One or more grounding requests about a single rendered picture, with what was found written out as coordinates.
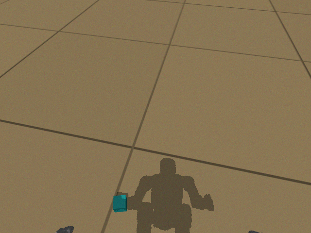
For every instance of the cube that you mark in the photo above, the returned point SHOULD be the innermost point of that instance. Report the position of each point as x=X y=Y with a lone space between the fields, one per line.
x=120 y=203

